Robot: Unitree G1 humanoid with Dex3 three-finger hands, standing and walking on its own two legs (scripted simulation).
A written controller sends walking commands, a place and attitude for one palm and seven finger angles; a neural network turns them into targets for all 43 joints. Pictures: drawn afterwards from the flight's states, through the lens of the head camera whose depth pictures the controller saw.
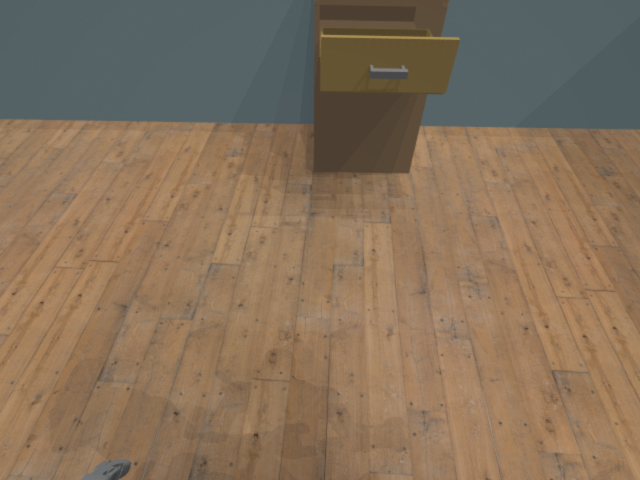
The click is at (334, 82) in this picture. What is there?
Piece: drawer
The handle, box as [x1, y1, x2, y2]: [370, 65, 407, 78]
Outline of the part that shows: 370,65 370,78 406,78 407,76 407,69 405,69 403,65 401,65 400,69 373,68 372,65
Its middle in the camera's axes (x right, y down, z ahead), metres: +0.22 -0.56 +1.28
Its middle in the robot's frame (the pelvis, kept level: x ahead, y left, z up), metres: +1.34 -0.16 -0.09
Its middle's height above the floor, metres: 0.68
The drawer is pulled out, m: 0.30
